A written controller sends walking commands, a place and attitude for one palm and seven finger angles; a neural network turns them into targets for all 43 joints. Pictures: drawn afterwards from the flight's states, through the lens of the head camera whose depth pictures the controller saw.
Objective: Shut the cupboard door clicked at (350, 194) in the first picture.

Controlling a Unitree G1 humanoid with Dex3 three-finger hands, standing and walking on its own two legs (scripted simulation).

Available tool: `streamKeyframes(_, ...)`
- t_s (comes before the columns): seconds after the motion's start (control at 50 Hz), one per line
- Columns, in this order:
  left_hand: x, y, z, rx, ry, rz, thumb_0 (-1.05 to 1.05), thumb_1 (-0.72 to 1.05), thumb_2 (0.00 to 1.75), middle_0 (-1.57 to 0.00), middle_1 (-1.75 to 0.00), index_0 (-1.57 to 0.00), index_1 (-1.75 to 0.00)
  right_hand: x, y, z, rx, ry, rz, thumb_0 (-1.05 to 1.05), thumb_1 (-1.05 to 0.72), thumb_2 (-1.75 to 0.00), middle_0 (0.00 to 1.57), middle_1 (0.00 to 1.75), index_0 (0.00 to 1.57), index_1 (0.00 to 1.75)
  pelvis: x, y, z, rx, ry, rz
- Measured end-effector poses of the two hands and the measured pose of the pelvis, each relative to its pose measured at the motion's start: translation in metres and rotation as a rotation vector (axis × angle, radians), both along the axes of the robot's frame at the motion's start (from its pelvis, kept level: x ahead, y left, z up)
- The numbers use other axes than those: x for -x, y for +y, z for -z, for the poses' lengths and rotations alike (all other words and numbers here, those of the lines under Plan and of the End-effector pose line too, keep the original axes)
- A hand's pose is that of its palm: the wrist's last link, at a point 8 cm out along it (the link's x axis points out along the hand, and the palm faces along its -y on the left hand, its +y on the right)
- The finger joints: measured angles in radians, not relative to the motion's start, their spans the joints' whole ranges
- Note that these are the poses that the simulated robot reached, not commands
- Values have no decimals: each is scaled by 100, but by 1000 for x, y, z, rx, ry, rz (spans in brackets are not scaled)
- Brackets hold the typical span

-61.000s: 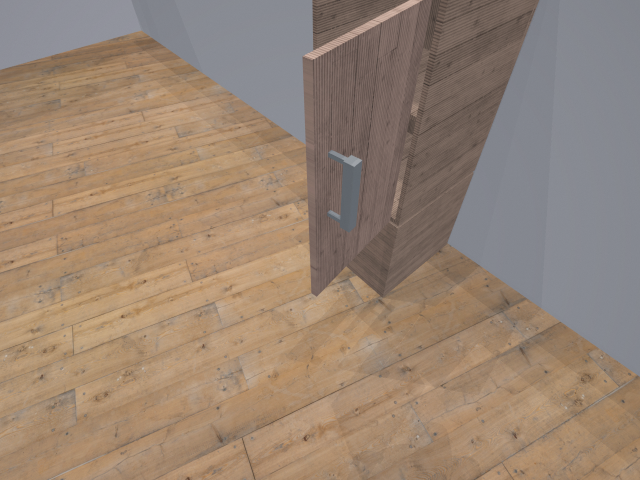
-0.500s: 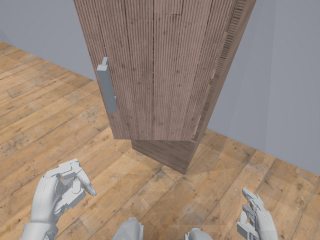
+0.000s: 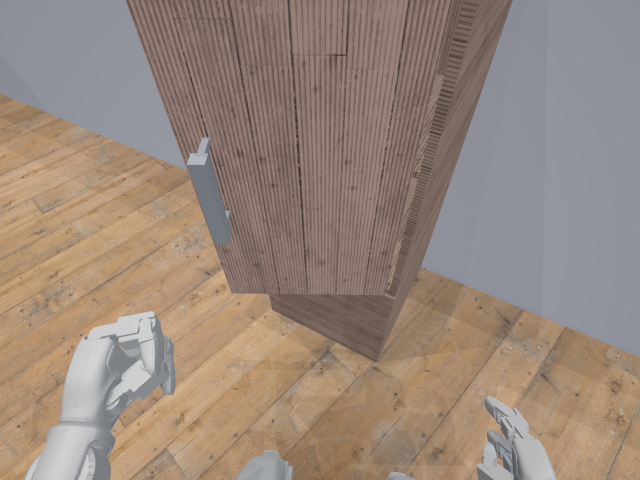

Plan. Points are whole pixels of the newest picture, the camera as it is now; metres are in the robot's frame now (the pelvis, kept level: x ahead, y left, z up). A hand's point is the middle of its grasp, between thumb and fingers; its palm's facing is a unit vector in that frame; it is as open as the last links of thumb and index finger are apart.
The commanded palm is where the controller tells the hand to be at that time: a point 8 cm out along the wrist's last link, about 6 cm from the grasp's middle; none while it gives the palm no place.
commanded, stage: raise the hand and make a fist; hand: left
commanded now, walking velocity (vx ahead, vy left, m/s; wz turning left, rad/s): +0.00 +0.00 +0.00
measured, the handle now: (214, 193) +0.49 +0.19 +0.06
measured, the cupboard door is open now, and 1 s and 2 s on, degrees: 28 28 28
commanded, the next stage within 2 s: bring the fist close to the handle in 0.26 s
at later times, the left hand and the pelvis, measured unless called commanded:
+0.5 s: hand (173, 363) +0.23 +0.18 +0.07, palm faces +0.05 -1.00 -0.05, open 3.1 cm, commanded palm +0.22 +0.23 +0.07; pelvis -0.01 -0.01 +0.00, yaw +0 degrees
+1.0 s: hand (208, 293) +0.32 +0.16 +0.06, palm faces +0.00 -1.00 -0.02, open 3.1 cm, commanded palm +0.31 +0.21 +0.07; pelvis +0.00 +0.00 +0.00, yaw -1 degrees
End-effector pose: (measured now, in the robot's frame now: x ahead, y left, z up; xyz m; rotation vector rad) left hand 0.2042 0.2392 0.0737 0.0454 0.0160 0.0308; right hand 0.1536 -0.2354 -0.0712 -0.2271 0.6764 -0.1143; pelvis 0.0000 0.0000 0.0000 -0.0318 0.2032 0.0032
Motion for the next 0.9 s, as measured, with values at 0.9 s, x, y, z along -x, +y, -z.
streamKeyframes(0.9, -85, -15, 1, 26, -60, -15, 2, 90, 90, -130, -150, -130, -150, 27, -8, 10, 4, 117, 54, 2, -90, -89, 20, 30, 20, 30, 1, 1, -4, -17, 13, 22)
